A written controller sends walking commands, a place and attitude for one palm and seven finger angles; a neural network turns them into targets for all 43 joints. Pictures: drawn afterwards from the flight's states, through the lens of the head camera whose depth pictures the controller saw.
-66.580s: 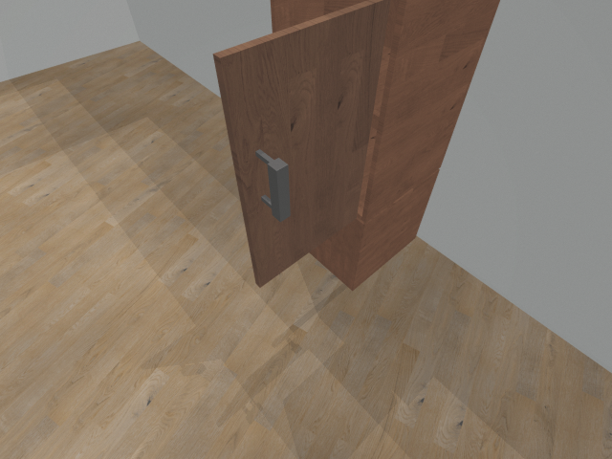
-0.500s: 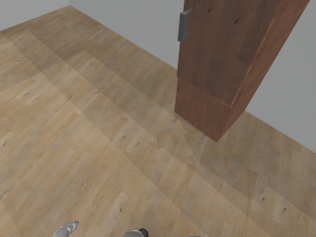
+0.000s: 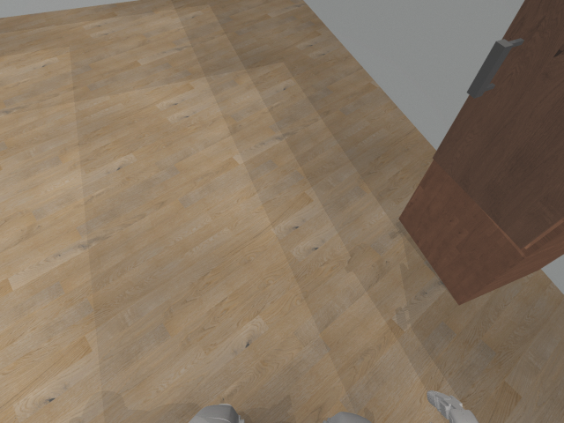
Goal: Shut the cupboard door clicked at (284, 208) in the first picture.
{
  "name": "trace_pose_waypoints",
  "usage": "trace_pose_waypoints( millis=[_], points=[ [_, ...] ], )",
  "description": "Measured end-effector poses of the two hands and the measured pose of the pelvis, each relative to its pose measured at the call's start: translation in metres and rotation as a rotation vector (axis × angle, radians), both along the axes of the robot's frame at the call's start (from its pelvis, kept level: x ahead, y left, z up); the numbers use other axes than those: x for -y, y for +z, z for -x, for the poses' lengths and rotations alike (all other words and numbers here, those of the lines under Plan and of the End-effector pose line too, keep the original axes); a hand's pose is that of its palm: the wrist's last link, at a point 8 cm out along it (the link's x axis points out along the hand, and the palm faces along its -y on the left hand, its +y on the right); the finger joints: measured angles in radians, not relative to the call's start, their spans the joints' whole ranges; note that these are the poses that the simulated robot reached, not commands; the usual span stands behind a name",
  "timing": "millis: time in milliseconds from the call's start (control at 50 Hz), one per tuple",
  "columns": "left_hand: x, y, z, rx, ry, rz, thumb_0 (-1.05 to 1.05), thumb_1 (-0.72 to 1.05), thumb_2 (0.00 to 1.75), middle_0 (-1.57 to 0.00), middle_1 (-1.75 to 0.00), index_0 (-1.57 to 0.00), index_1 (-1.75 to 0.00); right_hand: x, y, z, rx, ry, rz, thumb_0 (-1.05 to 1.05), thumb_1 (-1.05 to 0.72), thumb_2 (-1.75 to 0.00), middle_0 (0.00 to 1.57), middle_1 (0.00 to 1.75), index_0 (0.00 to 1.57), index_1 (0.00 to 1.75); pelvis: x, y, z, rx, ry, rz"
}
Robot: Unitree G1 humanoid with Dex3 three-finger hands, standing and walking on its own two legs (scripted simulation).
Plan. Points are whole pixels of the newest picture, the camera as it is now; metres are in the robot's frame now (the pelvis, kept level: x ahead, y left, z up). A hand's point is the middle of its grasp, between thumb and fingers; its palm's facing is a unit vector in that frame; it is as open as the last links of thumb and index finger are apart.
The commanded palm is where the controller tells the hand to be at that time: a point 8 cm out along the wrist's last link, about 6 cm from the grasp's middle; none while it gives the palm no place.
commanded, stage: walk to a spot facing it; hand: left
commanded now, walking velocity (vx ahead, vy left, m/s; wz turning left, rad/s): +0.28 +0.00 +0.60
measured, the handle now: (495, 68) +0.86 -0.43 +0.03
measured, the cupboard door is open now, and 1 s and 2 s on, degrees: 4 4 4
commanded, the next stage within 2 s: turn to face it in 0.94 s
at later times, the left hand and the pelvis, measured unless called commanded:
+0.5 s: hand out of the picture +0.04 +0.16 -0.14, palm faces +0.38 -0.90 -0.22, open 7.4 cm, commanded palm none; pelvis +0.09 -0.02 +0.03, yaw +21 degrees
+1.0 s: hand (101, 343) +0.22 +0.31 -0.12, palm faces +0.53 -0.81 -0.25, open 7.4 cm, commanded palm none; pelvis +0.23 +0.07 +0.02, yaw +32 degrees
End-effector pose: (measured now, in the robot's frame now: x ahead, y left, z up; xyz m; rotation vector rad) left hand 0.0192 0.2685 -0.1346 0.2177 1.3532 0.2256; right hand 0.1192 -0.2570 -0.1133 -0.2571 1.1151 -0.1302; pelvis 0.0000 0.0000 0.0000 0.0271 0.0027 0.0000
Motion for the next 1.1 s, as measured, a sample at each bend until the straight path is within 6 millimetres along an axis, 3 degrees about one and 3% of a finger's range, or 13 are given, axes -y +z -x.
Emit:
trace_pose_waypoints(
  millis=[120,260,340,420,500,580,660,700,760,900,1000,1060,1100],
  points=[
    [0.002,0.019,-0.01,0.07,0.052,-0.003,0.01,0.91,0.9,-0.2,-0.29,-0.2,-0.3,-0.008,0.001,-0.004,-0.028,0.062,-0.02,0.0,-0.9,-0.9,0.21,0.3,0.2,0.3,0.006,0.011,-0.007,-0.001,0.068,0.02],
    [0.023,0.031,-0.034,0.217,0.088,-0.049,0.01,0.91,0.9,-0.2,-0.29,-0.2,-0.3,0.011,-0.022,-0.011,-0.116,0.099,-0.058,0.0,-0.9,-0.9,0.21,0.3,0.21,0.3,0.031,0.003,-0.03,0.004,0.174,0.012],
    [0.04,0.037,-0.021,0.192,0.173,-0.04,0.01,0.91,0.9,-0.2,-0.29,-0.2,-0.3,0.013,-0.014,-0.036,-0.143,0.14,-0.061,0.0,-0.9,-0.9,0.21,0.3,0.2,0.3,0.034,0.013,-0.048,0.005,0.232,0.01],
    [0.058,0.037,-0.008,0.127,0.248,0.006,0.01,0.91,0.9,-0.2,-0.29,-0.2,-0.3,0.002,0.0,-0.072,-0.127,0.187,-0.071,0.0,-0.91,-0.9,0.2,0.3,0.2,0.3,0.031,0.024,-0.068,-0.005,0.298,0.006],
    [0.071,0.03,0.005,0.082,0.346,0.053,0.01,0.91,0.9,-0.2,-0.3,-0.2,-0.3,-0.024,0.005,-0.116,-0.129,0.281,-0.066,0.0,-0.91,-0.9,0.2,0.3,0.2,0.3,0.021,0.026,-0.087,-0.006,0.369,0.009],
    [0.076,0.019,0.025,0.013,0.453,0.096,0.01,0.9,0.9,-0.2,-0.3,-0.2,-0.3,-0.068,0.005,-0.171,-0.102,0.402,-0.062,0.0,-0.91,-0.9,0.2,0.3,0.2,0.3,0.003,0.021,-0.107,-0.001,0.426,0.016],
    [0.065,0.0,0.044,-0.075,0.531,0.134,0.01,0.9,0.9,-0.2,-0.3,-0.2,-0.3,-0.122,0.0,-0.23,0.012,0.504,-0.061,0.0,-0.91,-0.9,0.2,0.3,0.2,0.3,-0.028,0.002,-0.129,0.007,0.459,0.024],
    [0.05,-0.009,0.043,-0.11,0.537,0.14,0.01,0.9,0.9,-0.2,-0.3,-0.2,-0.3,-0.14,-0.002,-0.249,0.073,0.515,-0.058,0.0,-0.91,-0.9,0.2,0.3,0.2,0.3,-0.04,-0.006,-0.136,0.019,0.471,0.029],
    [0.016,-0.008,0.016,-0.071,0.535,0.1,0.01,0.91,0.9,-0.2,-0.3,-0.2,-0.3,-0.151,0.002,-0.257,0.075,0.519,-0.043,0.0,-0.91,-0.9,0.2,0.3,0.2,0.3,-0.049,-0.002,-0.149,0.024,0.483,0.02],
    [-0.052,0.025,-0.094,0.183,0.5,-0.008,0.01,0.91,0.9,-0.2,-0.29,-0.2,-0.3,-0.15,0.001,-0.247,-0.076,0.492,-0.034,0.0,-0.9,-0.9,0.2,0.3,0.2,0.3,-0.067,0.017,-0.191,0.018,0.538,0.017],
    [-0.074,0.043,-0.169,0.286,0.456,-0.051,0.01,0.91,0.9,-0.2,-0.29,-0.2,-0.3,-0.141,-0.01,-0.249,-0.188,0.443,-0.049,0.0,-0.9,-0.9,0.21,0.3,0.2,0.3,-0.073,0.019,-0.233,0.011,0.557,0.005],
    [-0.078,0.042,-0.206,0.325,0.436,-0.077,0.01,0.91,0.9,-0.2,-0.29,-0.2,-0.3,-0.133,-0.023,-0.262,-0.241,0.421,-0.054,0.0,-0.9,-0.9,0.21,0.3,0.2,0.3,-0.073,0.01,-0.264,0.005,0.574,-0.011],
    [-0.076,0.038,-0.221,0.336,0.445,-0.088,0.0,0.91,0.9,-0.2,-0.29,-0.2,-0.3,-0.131,-0.031,-0.276,-0.269,0.424,-0.045,0.0,-0.9,-0.9,0.21,0.3,0.2,0.3,-0.074,0.004,-0.28,0.008,0.584,-0.007]
  ],
)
